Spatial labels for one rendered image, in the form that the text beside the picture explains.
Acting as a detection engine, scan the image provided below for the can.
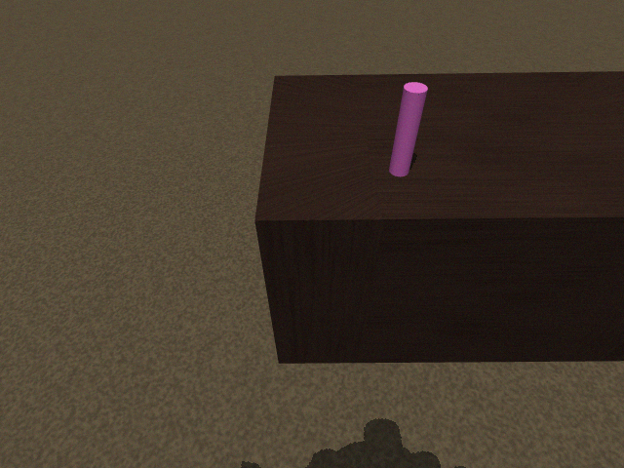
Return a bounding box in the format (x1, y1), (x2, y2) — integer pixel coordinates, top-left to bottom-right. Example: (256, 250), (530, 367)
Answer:
(389, 82), (428, 176)

